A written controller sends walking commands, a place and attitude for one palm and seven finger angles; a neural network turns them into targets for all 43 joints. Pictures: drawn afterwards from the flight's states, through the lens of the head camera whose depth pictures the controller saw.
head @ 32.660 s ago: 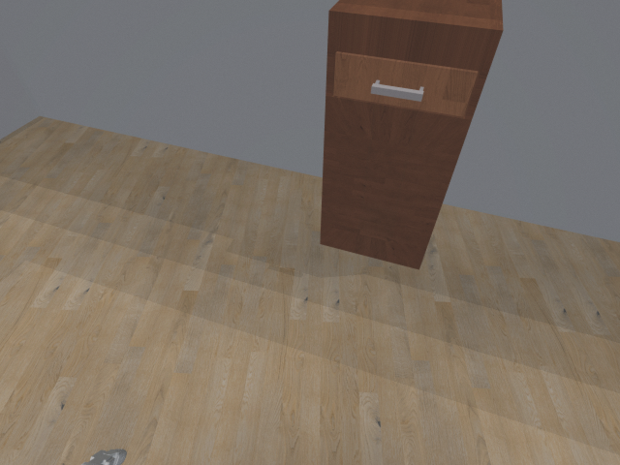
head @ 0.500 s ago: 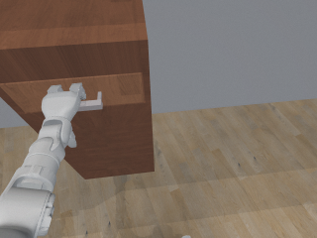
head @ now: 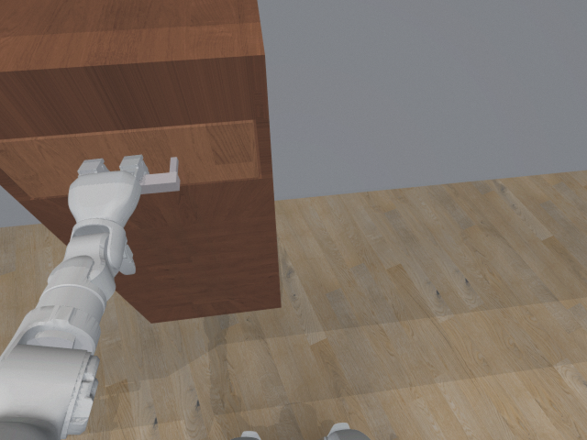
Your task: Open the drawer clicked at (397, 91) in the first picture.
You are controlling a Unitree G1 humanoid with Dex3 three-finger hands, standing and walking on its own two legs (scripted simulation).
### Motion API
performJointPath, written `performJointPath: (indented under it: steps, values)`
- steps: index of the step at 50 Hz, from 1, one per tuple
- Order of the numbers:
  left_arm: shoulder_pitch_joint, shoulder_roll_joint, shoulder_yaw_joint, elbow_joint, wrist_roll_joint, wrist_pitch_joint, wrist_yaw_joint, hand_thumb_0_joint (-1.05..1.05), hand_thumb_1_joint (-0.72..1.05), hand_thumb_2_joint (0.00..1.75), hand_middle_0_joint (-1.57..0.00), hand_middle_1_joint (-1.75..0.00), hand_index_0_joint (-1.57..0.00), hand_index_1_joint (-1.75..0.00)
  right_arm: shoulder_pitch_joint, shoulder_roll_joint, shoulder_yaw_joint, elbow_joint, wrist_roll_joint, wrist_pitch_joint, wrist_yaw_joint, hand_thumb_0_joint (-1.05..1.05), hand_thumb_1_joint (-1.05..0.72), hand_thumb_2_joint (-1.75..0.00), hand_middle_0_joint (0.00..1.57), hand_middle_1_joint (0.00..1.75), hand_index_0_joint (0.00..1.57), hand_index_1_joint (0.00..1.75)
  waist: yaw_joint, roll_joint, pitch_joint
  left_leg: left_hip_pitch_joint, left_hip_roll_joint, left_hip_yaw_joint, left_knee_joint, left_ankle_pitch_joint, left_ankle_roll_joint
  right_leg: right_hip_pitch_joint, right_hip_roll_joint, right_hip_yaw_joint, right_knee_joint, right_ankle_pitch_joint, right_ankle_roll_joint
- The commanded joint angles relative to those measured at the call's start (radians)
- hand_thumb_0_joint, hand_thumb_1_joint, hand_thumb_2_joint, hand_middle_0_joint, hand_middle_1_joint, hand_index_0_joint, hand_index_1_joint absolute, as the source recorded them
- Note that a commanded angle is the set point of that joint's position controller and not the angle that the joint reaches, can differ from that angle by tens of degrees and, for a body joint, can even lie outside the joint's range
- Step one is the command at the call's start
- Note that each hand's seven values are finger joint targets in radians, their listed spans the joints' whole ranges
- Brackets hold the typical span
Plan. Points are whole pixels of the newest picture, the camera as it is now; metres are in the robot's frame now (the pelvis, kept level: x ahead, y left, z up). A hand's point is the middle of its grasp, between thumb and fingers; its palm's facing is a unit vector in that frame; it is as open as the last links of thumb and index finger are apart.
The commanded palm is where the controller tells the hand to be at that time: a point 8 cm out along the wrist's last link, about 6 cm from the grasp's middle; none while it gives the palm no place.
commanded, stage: lower the fingers behind the handle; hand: left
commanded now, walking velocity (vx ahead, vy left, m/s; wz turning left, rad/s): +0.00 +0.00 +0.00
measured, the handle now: (132, 176) +0.50 +0.25 +0.03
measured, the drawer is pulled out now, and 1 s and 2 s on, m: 0.00 0.00 0.08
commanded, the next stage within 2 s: close the thumb around the handle in 0.30 s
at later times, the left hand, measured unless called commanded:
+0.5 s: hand (123, 213) +0.44 +0.26 +0.01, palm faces -0.04 +0.00 -1.00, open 13.6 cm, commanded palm +0.42 +0.26 +0.07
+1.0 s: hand (123, 211) +0.44 +0.26 +0.01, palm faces -0.03 -0.01 -1.00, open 5.8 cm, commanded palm +0.42 +0.26 +0.07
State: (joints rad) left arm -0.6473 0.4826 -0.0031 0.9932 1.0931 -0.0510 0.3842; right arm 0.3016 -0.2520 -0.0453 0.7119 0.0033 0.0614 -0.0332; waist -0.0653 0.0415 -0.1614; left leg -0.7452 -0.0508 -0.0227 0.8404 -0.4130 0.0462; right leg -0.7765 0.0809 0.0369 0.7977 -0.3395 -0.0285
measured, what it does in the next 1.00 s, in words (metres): stands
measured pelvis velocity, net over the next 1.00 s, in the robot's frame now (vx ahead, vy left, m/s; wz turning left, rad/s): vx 0.01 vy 0.01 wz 0.00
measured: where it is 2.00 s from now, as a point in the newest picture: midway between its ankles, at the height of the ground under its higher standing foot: outside the picture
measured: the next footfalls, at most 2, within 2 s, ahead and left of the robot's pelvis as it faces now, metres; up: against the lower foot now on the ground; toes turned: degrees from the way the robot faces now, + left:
none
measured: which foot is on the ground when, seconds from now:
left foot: down 0.00-1.00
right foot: down 0.00-1.00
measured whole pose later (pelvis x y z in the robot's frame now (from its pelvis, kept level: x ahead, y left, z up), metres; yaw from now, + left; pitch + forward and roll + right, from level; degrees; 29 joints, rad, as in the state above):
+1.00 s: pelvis +0.01 +0.01 +0.00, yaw +0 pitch +19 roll -2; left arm -0.66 0.47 -0.02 0.99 1.09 -0.03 0.39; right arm 0.31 -0.25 -0.05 0.72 0.00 0.08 -0.02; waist -0.07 0.05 -0.17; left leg -0.74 -0.05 -0.02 0.84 -0.43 0.06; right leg -0.77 0.08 0.04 0.79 -0.35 -0.02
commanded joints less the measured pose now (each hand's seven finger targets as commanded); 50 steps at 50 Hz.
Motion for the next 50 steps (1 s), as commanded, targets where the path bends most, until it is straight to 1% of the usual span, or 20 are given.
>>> performJointPath:
  steps: [1,3,6,8,9,10,14,16,20,22,23,26,27,29,35,37,39,40,45,50]
  values:
    - [-0.386,0.280,0.084,-0.177,-0.004,-0.005,0.039,0.00,-0.50,0.30,-0.30,-1.20,-0.30,-1.20,0.082,-0.152,-0.054,-0.068,-0.007,-0.026,-0.011,0.00,-0.90,-0.90,0.20,0.30,0.20,0.30,-0.001,0.005,-0.373,0.172,0.016,0.016,-0.072,0.336,-0.005,0.248,-0.023,-0.011,-0.074,0.292,-0.012]
    - [-0.360,0.306,0.105,-0.158,-0.007,0.001,0.038,0.00,-0.50,0.30,-0.30,-1.20,-0.30,-1.20,0.086,-0.156,-0.052,-0.066,-0.007,-0.020,-0.011,0.00,-0.90,-0.90,0.20,0.30,0.20,0.30,0.009,-0.006,-0.388,0.156,0.015,0.015,-0.070,0.348,-0.006,0.269,-0.024,-0.008,-0.065,0.313,-0.010]
    - [-0.393,0.290,0.083,-0.159,-0.010,0.009,0.041,0.00,-0.50,0.30,-0.30,-1.20,-0.30,-1.20,0.084,-0.157,-0.051,-0.064,-0.003,-0.020,-0.011,0.00,-0.90,-0.90,0.20,0.30,0.20,0.30,-0.005,0.006,-0.351,0.155,0.016,0.014,-0.076,0.318,-0.007,0.236,-0.024,-0.015,-0.075,0.275,-0.010]
    - [-0.387,0.294,0.086,-0.157,-0.008,0.012,0.042,0.00,-0.50,0.30,-0.30,-1.20,-0.30,-1.20,0.086,-0.158,-0.051,-0.065,-0.003,-0.018,-0.010,0.00,-0.90,-0.90,0.20,0.30,0.20,0.30,0.003,0.021,-0.367,0.168,0.016,0.013,-0.079,0.323,-0.008,0.238,-0.023,-0.017,-0.073,0.265,-0.012]
    - [-0.413,0.289,0.077,-0.167,-0.009,0.013,0.044,0.00,-0.50,0.30,-0.30,-1.20,-0.30,-1.20,0.084,-0.159,-0.051,-0.063,-0.004,-0.018,-0.011,0.00,-0.90,-0.90,0.20,0.30,0.20,0.30,-0.009,0.025,-0.363,0.178,0.018,0.013,-0.076,0.330,-0.007,0.227,-0.021,-0.018,-0.075,0.272,-0.013]
    - [-0.389,0.293,0.087,-0.157,-0.010,0.016,0.044,0.00,-0.50,0.30,-0.30,-1.20,-0.30,-1.20,0.084,-0.157,-0.052,-0.063,-0.004,-0.017,-0.011,0.00,-0.90,-0.90,0.20,0.30,0.20,0.30,0.004,0.020,-0.376,0.175,0.017,0.012,-0.079,0.324,-0.009,0.236,-0.022,-0.019,-0.074,0.261,-0.012]
    - [-0.421,0.266,0.059,-0.136,-0.015,0.021,0.038,0.00,-0.50,0.30,-0.30,-1.20,-0.30,-1.20,0.090,-0.160,-0.049,-0.062,-0.001,-0.018,-0.012,0.00,-0.90,-0.90,0.20,0.30,0.20,0.30,-0.017,-0.009,-0.342,0.163,0.019,0.005,-0.085,0.300,-0.006,0.219,-0.022,-0.023,-0.083,0.238,-0.010]
    - [-0.397,0.307,0.091,-0.133,-0.013,0.023,0.035,0.00,-0.50,0.30,-0.30,-1.20,-0.30,-1.20,0.085,-0.163,-0.047,-0.063,-0.002,-0.016,-0.012,0.00,-0.90,-0.90,0.20,0.30,0.20,0.30,0.005,0.006,-0.355,0.163,0.018,0.008,-0.089,0.291,-0.007,0.228,-0.022,-0.021,-0.079,0.226,-0.013]
    - [-0.428,0.248,0.044,-0.127,-0.008,0.023,0.031,0.00,-0.50,0.30,-0.30,-1.20,-0.30,-1.20,0.094,-0.159,-0.050,-0.063,-0.003,-0.018,-0.011,0.00,-0.90,-0.90,0.20,0.30,0.20,0.30,-0.017,0.023,-0.341,0.187,0.022,0.004,-0.083,0.311,-0.010,0.187,-0.019,-0.031,-0.081,0.222,-0.014]
    - [-0.439,0.285,0.068,-0.116,-0.009,0.023,0.028,0.00,-0.39,0.35,-0.31,-1.21,-0.31,-1.21,0.093,-0.166,-0.047,-0.061,-0.004,-0.015,-0.012,0.00,-0.90,-0.90,0.20,0.30,0.20,0.30,-0.017,0.008,-0.339,0.170,0.023,-0.001,-0.082,0.300,-0.009,0.189,-0.020,-0.027,-0.080,0.215,-0.015]
    - [-0.463,0.272,0.053,-0.125,-0.007,0.021,0.031,0.00,-0.33,0.37,-0.31,-1.22,-0.31,-1.22,0.101,-0.162,-0.048,-0.063,-0.003,-0.017,-0.013,0.00,-0.90,-0.90,0.20,0.30,0.20,0.30,-0.024,0.009,-0.347,0.175,0.024,-0.001,-0.083,0.298,-0.009,0.186,-0.020,-0.029,-0.077,0.212,-0.012]
    - [-0.422,0.253,0.055,-0.142,-0.010,0.015,0.031,0.00,-0.16,0.44,-0.32,-1.24,-0.32,-1.24,0.101,-0.159,-0.052,-0.067,-0.005,-0.019,-0.009,0.00,-0.90,-0.90,0.20,0.30,0.20,0.30,-0.003,0.041,-0.389,0.216,0.024,-0.002,-0.078,0.344,-0.016,0.192,-0.018,-0.034,-0.068,0.235,-0.017]
    - [-0.434,0.258,0.061,-0.149,-0.012,0.012,0.030,0.00,-0.11,0.47,-0.33,-1.24,-0.33,-1.24,0.101,-0.161,-0.052,-0.065,-0.008,-0.018,-0.008,0.00,-0.90,-0.90,0.20,0.30,0.20,0.30,-0.007,0.041,-0.401,0.220,0.026,-0.003,-0.073,0.366,-0.016,0.196,-0.016,-0.033,-0.065,0.254,-0.018]
    - [-0.410,0.258,0.064,-0.143,-0.012,0.013,0.031,0.00,0.00,0.52,-0.34,-1.25,-0.34,-1.25,0.103,-0.160,-0.054,-0.063,-0.007,-0.017,-0.007,0.00,-0.90,-0.90,0.20,0.30,0.20,0.30,-0.007,0.018,-0.387,0.212,0.027,-0.002,-0.071,0.368,-0.015,0.198,-0.016,-0.032,-0.067,0.261,-0.014]
    - [-0.393,0.229,0.050,-0.167,-0.008,0.015,0.036,0.00,0.34,0.66,-0.36,-1.29,-0.36,-1.29,0.101,-0.158,-0.058,-0.064,-0.006,-0.015,-0.002,0.00,-0.90,-0.90,0.20,0.30,0.20,0.30,-0.001,0.033,-0.376,0.244,0.032,-0.008,-0.074,0.408,-0.023,0.180,-0.013,-0.040,-0.068,0.262,-0.018]
    - [-0.403,0.208,0.040,-0.181,-0.014,0.015,0.036,0.00,0.45,0.71,-0.37,-1.30,-0.37,-1.30,0.097,-0.157,-0.060,-0.066,-0.008,-0.015,-0.001,0.00,-0.90,-0.90,0.20,0.30,0.20,0.30,-0.010,0.035,-0.376,0.255,0.034,-0.011,-0.076,0.429,-0.024,0.185,-0.013,-0.041,-0.071,0.276,-0.019]
    - [-0.387,0.236,0.060,-0.184,-0.011,0.015,0.037,0.00,0.56,0.76,-0.38,-1.31,-0.38,-1.31,0.101,-0.158,-0.060,-0.060,-0.005,-0.014,0.000,0.00,-0.90,-0.90,0.20,0.30,0.20,0.30,0.001,0.031,-0.384,0.257,0.034,-0.010,-0.075,0.439,-0.025,0.195,-0.013,-0.040,-0.064,0.287,-0.019]
    - [-0.374,0.207,0.040,-0.179,-0.013,0.019,0.037,0.00,0.62,0.78,-0.38,-1.32,-0.38,-1.32,0.094,-0.154,-0.059,-0.067,-0.007,-0.014,0.000,0.00,-0.90,-0.90,0.20,0.30,0.20,0.30,-0.001,0.034,-0.375,0.252,0.032,-0.004,-0.076,0.429,-0.022,0.198,-0.013,-0.041,-0.071,0.284,-0.017]
    - [-0.377,0.231,0.051,-0.164,-0.008,0.029,0.036,0.00,0.90,0.90,-0.40,-1.35,-0.40,-1.35,0.092,-0.156,-0.056,-0.063,-0.004,-0.009,-0.001,0.00,-0.90,-0.90,0.20,0.30,0.20,0.30,-0.004,0.007,-0.351,0.222,0.028,0.000,-0.081,0.403,-0.017,0.215,-0.015,-0.033,-0.078,0.291,-0.016]
    - [-0.380,0.233,0.046,-0.155,-0.011,0.032,0.026,0.00,0.90,0.90,-0.40,-1.35,-0.40,-1.35,0.088,-0.155,-0.053,-0.067,-0.003,-0.007,-0.005,0.00,-0.90,-0.90,0.20,0.30,0.20,0.30,-0.007,0.001,-0.340,0.203,0.024,0.005,-0.085,0.379,-0.014,0.226,-0.019,-0.029,-0.082,0.293,-0.014]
